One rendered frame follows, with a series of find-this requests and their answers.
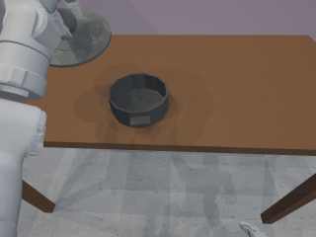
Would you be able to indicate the left robot upper arm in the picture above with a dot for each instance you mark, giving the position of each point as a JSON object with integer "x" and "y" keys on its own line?
{"x": 22, "y": 131}

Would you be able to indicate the table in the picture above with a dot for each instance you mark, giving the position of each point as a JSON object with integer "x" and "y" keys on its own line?
{"x": 238, "y": 94}

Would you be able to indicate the lid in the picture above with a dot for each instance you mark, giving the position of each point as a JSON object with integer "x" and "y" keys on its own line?
{"x": 90, "y": 39}

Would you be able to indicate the robot left forearm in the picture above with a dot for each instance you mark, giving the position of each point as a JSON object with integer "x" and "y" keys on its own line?
{"x": 27, "y": 40}

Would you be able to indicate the pot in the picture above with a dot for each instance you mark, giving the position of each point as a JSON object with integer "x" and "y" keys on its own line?
{"x": 139, "y": 99}

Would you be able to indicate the knob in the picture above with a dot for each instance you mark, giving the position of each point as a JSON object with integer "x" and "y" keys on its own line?
{"x": 68, "y": 18}

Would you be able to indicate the robot left hand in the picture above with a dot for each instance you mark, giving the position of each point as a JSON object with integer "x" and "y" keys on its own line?
{"x": 75, "y": 8}

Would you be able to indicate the robot right hand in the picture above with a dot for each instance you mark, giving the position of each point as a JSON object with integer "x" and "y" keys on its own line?
{"x": 251, "y": 229}

